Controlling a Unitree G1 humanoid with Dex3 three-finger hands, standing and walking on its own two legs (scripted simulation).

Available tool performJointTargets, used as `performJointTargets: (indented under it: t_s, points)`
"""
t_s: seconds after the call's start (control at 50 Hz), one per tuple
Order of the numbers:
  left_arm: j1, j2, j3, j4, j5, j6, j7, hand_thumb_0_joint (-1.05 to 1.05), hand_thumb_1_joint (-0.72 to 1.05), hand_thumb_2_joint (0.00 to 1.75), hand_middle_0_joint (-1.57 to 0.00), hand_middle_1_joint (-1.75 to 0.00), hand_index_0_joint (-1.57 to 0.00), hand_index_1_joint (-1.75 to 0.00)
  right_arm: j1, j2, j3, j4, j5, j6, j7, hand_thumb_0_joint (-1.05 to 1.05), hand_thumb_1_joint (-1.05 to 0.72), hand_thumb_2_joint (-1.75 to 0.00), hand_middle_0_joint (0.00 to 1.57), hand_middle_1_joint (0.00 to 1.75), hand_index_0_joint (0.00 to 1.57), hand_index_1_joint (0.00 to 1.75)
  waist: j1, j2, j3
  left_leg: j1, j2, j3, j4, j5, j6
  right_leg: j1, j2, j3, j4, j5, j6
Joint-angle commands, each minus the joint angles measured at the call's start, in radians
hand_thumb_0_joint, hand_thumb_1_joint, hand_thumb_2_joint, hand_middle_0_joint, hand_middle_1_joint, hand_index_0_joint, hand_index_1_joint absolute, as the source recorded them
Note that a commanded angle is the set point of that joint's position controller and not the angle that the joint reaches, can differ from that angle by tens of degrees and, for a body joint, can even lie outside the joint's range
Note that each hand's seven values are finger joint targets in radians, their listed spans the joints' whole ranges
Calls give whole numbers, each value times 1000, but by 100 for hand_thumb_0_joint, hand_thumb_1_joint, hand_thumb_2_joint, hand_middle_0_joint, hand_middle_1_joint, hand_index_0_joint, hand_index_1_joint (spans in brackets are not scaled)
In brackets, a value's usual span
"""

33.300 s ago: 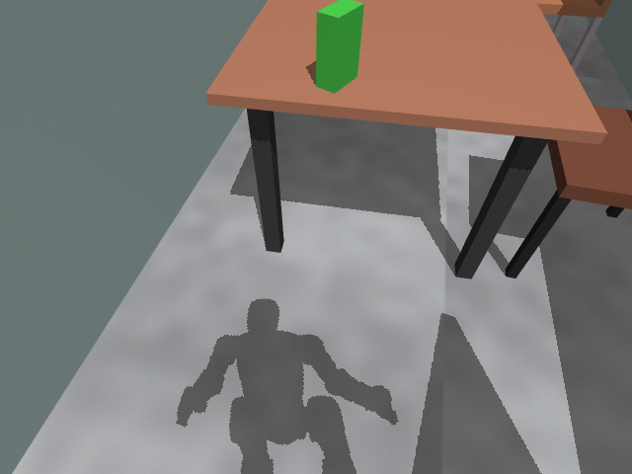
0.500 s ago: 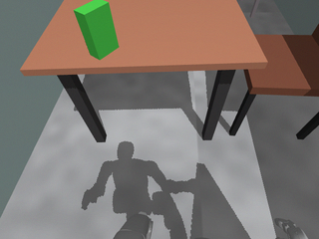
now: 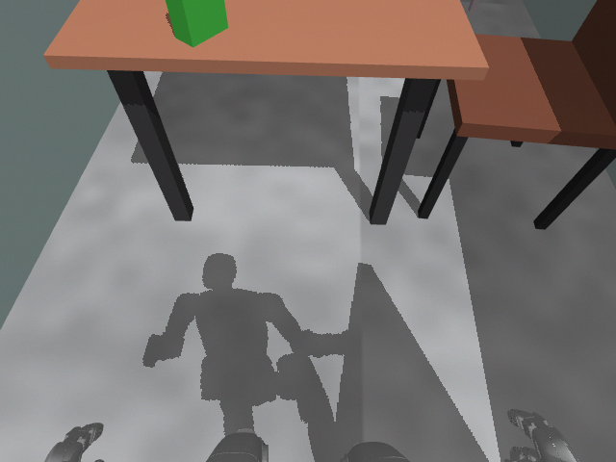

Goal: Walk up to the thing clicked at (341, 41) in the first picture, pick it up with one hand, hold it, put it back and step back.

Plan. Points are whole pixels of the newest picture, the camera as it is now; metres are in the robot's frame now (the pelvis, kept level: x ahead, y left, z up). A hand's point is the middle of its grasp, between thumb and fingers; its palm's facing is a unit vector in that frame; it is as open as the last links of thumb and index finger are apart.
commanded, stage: step back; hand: left
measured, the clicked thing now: out of the picture +0.98 +0.25 +0.07
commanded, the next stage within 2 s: stand in 1.26 s
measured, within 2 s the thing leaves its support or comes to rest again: neither
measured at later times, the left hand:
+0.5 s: hand out of the picture -0.09 +0.28 -0.14, palm faces +0.10 -0.90 -0.42, open 7.4 cm
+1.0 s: hand out of the picture -0.07 +0.28 -0.15, palm faces +0.07 -0.93 -0.36, open 7.4 cm
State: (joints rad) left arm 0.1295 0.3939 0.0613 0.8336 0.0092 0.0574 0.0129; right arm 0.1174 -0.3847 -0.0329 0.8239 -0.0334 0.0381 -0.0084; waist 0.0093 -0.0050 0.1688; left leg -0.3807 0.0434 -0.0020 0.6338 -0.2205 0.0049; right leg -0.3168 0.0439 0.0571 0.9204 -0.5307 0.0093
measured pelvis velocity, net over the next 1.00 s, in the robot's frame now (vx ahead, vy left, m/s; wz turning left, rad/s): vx -0.11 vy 0.01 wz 0.06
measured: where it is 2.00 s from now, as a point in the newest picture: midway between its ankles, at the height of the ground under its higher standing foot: outside the picture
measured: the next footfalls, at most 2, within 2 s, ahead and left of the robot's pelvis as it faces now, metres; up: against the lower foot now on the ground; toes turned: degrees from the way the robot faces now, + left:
right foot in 0.06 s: -0.05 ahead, -0.11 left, +0.00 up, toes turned +3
left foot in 0.40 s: -0.08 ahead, +0.13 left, +0.00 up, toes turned +5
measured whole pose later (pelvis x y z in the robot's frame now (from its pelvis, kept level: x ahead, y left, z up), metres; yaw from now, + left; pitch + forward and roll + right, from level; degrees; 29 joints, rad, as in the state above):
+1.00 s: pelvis -0.11 +0.01 +0.01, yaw +4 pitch -2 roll +0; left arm 0.19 0.39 0.04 1.03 0.01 -0.01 0.00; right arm 0.16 -0.35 -0.04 1.02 -0.04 -0.02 0.02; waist 0.02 -0.03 0.06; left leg -0.22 0.00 0.03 0.58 -0.32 0.02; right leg -0.26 -0.02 0.00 0.65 -0.42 -0.02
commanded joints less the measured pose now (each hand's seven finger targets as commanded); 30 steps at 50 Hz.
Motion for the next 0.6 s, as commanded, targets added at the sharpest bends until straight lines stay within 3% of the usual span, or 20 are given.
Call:
performJointTargets:
  t_s: [0.0, 0.02, 0.04, 0.06, 0.08, 0.12, 0.14, 0.18, 0.26, 0.3, 0.32, 0.36, 0.38, 0.4, 0.42, 0.44, 0.46, 0.48, 0.52, 0.58]
  points:
    - [151, 150, 55, 4, 14, -43, 10, 0, 90, 90, -20, -30, -20, -30, -29, -271, -75, -57, 17, 9, -12, 0, -90, -90, 20, 30, 20, 30, 34, 222, -310, 210, 167, -166, -35, 342, 161, 134, -21, -85, -508, 266, -31]
    - [134, 205, 71, 7, 29, -51, 13, 0, 90, 90, -20, -30, -20, -30, -19, -218, -60, -60, 22, 10, -8, 0, -90, -90, 20, 30, 20, 30, 22, 124, -282, 48, 100, -145, 27, 184, 98, 210, -86, 37, -502, 309, -50]
    - [128, 300, 96, -9, 38, -55, 13, 0, 90, 90, -20, -30, -20, -30, -1, -154, -40, -81, 22, 5, -10, 0, -90, -90, 20, 30, 20, 30, 18, -150, -236, -198, -58, -88, 181, -140, 32, 252, -274, 318, -523, 366, -110]
    - [82, 388, 114, -36, 38, -50, 15, 0, 90, 90, -20, -30, -20, -30, -70, -171, -55, -100, 20, 9, -30, 0, -90, -90, 20, 30, 20, 30, 82, -247, -186, -182, -128, -146, 405, -415, 0, 19, -482, 500, -586, 457, -310]
    - [48, 362, 105, -50, 30, -55, 18, 0, 90, 90, -20, -30, -20, -30, -71, -206, -73, -84, 21, 15, -35, 0, -90, -90, 20, 30, 20, 30, 59, -174, -127, -143, -104, -224, 547, -406, -10, -102, -497, 503, -612, 436, -331]
    - [-70, 266, 74, -70, 31, -61, 25, 0, 90, 90, -20, -30, -20, -30, 8, -205, -66, -38, 30, 11, -31, 0, -90, -90, 20, 30, 20, 30, -26, -70, -116, -125, -143, -207, 607, -287, -7, -52, -325, 215, -489, 628, -237]
    - [-71, 257, 79, -70, 37, -63, 26, 0, 90, 90, -20, -30, -20, -30, 33, -201, -66, -27, 28, 9, -28, 0, -90, -90, 20, 30, 20, 30, -23, -89, -128, -101, -143, -180, 624, -264, -17, -54, -306, 182, -470, 590, -225]
    - [-22, 241, 75, -68, 40, -69, 25, 0, 90, 90, -20, -30, -20, -30, 45, -208, -67, -15, 16, 2, -22, 0, -90, -90, 20, 30, 20, 30, 6, -84, -160, -105, -126, -146, 571, -253, -30, 38, -278, 157, -454, 496, -213]
    - [81, 265, 87, -30, 44, -70, 19, 0, 90, 90, -20, -30, -20, -30, -21, -194, -67, -24, 0, -13, -6, 0, -90, -90, 20, 30, 20, 30, 79, -164, -161, -142, -68, -75, 235, -320, -29, 208, -300, 240, -515, 87, -212]
    - [75, 277, 88, -16, 38, -69, 10, 0, 90, 90, -20, -30, -20, -30, 8, -195, -69, 9, -2, -21, 1, 0, -90, -90, 20, 30, 20, 30, 69, -197, -167, -39, -59, -34, 95, -366, -18, 161, -311, 248, -543, -33, -207]
    - [52, 278, 84, -19, 34, -66, 6, 0, 90, 90, -20, -30, -20, -30, 44, -190, -68, 32, 1, -29, 4, 0, -90, -90, 20, 30, 20, 30, 47, -215, -173, 52, -55, -5, -13, -352, -4, 108, -311, 226, -544, -23, -197]
    - [25, 243, 61, -19, 30, -58, -1, 0, 90, 90, -20, -30, -20, -30, 129, -183, -76, 94, 3, -39, 7, 0, -90, -90, 20, 30, 20, 30, -3, -146, -176, 264, -79, 21, -259, -170, 26, -18, -245, 128, -474, -20, -128]
    - [50, 194, 44, -13, 30, -58, -3, 0, 90, 90, -20, -30, -20, -30, 143, -211, -89, 108, -6, -47, 5, 0, -90, -90, 20, 30, 20, 30, -9, -24, -188, 371, 3, -140, -298, -246, 56, -144, -201, 83, -363, -19, -90]
    - [-10, 150, 32, -14, 8, -62, -6, 0, 90, 90, -20, -30, -20, -30, 86, -289, -91, 92, -12, -51, 4, 0, -90, -90, 20, 30, 20, 30, -25, 200, -159, 235, 221, -497, -413, -586, 160, -231, -65, -65, -193, -24, -22]
    - [-69, 229, 64, 4, 14, -64, -3, 0, 90, 90, -20, -30, -20, -30, 34, -330, -97, 74, -4, -52, 8, 0, -90, -90, 20, 30, 20, 30, -40, 155, -65, -7, 316, -560, -459, -674, 253, -121, -87, -26, -53, -41, -15]
    - [-34, 220, 59, 21, 8, -65, -9, 0, 90, 90, -20, -30, -20, -30, -28, -278, -79, 64, -12, -64, 7, 0, -90, -90, 20, 30, 20, 30, 6, 70, -21, -26, 249, -444, -424, -556, 215, -102, -85, 34, -25, 26, -23]
    - [7, 192, 50, 37, -1, -68, -17, 0, 90, 90, -20, -30, -20, -30, -49, -234, -61, 62, -11, -73, 3, 0, -90, -90, 20, 30, 20, 30, 21, 70, -39, 57, 190, -353, -389, -397, 183, -113, -79, 22, -49, 85, -23]
    - [14, 181, 48, 49, -2, -73, -20, 0, 90, 90, -20, -30, -20, -30, -32, -228, -58, 70, -13, -76, 2, 0, -90, -90, 20, 30, 20, 30, 14, 99, -52, 64, 174, -308, -372, -333, 162, -81, -73, 1, -95, 100, -22]
    - [25, 186, 49, 66, 6, -79, -26, 0, 90, 90, -20, -30, -20, -30, -26, -241, -69, 85, -14, -73, 10, 0, -90, -90, 20, 30, 20, 30, -8, 174, -70, 84, 148, -261, -370, -349, 147, -24, -65, -56, -215, 85, -16]
    - [71, 154, 49, 106, 15, -95, -16, 0, 90, 90, -20, -30, -20, -30, -22, -224, -65, 84, -3, -51, 16, 0, -90, -90, 20, 30, 20, 30, 19, 166, -98, 49, 131, -186, -255, -262, 117, 164, -17, -110, -484, 185, -31]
